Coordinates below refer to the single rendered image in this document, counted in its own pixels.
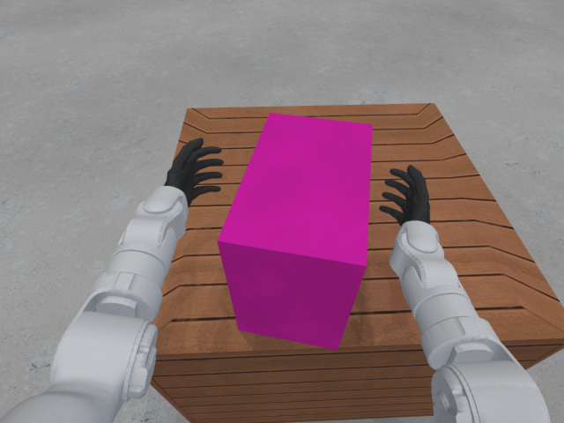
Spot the robot left upper arm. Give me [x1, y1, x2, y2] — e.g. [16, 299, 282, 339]
[0, 310, 158, 423]

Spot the robot left hand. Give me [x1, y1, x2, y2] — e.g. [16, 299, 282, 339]
[164, 137, 224, 208]

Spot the right robot forearm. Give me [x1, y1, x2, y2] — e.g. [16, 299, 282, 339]
[389, 220, 551, 423]

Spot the carton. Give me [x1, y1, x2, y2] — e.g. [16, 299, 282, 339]
[217, 113, 373, 350]

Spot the robot right upper arm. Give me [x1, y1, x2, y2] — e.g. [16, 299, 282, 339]
[431, 360, 549, 423]

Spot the pedestal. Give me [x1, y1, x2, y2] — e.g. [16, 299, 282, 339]
[150, 103, 564, 423]

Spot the left robot forearm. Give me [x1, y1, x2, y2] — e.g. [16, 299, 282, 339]
[49, 186, 189, 386]

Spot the robot right hand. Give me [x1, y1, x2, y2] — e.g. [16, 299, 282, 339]
[379, 165, 430, 226]

